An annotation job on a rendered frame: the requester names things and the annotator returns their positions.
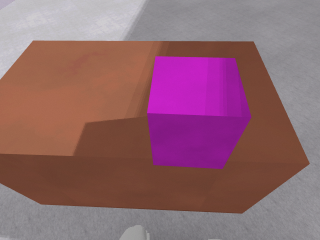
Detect carton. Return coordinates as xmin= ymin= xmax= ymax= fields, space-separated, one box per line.
xmin=147 ymin=56 xmax=251 ymax=169

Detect left robot thigh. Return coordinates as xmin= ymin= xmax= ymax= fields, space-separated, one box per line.
xmin=119 ymin=226 xmax=150 ymax=240

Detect pedestal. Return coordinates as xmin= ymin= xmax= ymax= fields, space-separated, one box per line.
xmin=0 ymin=40 xmax=310 ymax=214

